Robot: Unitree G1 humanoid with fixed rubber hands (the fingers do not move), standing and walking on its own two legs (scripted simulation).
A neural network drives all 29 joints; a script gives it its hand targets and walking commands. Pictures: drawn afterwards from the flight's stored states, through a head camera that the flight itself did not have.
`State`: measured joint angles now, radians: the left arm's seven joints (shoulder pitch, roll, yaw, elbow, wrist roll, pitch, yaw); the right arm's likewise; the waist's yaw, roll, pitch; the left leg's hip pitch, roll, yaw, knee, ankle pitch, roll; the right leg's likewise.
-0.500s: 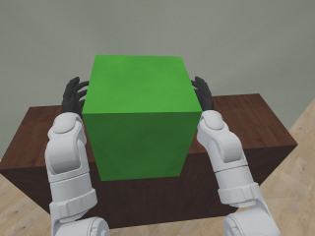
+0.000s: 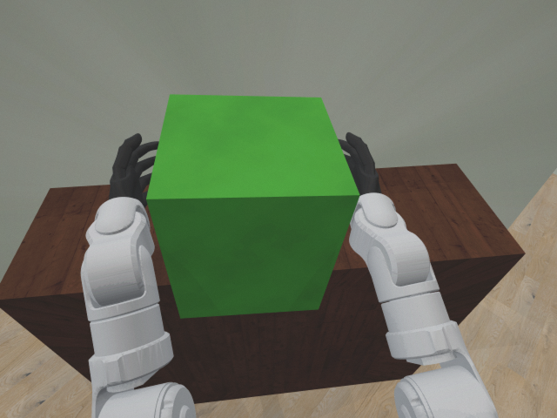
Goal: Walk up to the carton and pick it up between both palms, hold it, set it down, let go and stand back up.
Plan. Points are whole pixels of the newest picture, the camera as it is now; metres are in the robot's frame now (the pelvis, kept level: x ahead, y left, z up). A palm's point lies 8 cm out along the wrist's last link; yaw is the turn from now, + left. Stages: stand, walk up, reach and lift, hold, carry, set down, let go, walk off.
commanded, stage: hold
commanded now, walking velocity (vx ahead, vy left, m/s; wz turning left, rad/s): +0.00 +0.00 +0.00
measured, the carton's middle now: (249, 209) +0.37 +0.02 +0.12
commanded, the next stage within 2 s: none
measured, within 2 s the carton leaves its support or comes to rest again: neither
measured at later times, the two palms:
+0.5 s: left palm (130, 199) +0.34 +0.16 +0.19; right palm (363, 192) +0.35 -0.14 +0.17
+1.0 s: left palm (131, 200) +0.34 +0.16 +0.18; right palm (362, 193) +0.35 -0.14 +0.17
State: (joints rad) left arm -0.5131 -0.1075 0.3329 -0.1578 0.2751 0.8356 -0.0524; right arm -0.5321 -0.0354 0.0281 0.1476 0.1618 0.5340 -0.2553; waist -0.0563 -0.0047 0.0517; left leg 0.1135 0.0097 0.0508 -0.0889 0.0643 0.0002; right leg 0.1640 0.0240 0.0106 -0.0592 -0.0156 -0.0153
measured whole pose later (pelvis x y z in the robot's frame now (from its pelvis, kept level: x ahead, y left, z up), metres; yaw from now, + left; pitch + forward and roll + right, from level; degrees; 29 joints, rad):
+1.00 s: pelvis +0.00 +0.00 +0.00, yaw +0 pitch -5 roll +0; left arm -0.51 -0.11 0.33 -0.16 0.28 0.84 -0.05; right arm -0.53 -0.04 0.03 0.15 0.16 0.53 -0.25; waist -0.06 0.00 0.05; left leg 0.11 0.01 0.05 -0.09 0.06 0.00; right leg 0.17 0.02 0.01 -0.06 -0.02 -0.01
